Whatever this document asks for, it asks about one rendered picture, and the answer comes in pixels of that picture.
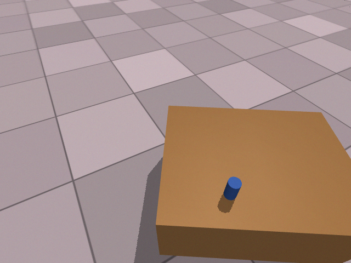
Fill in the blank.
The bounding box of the can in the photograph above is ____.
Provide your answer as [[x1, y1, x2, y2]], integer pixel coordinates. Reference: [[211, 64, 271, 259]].
[[224, 177, 242, 200]]

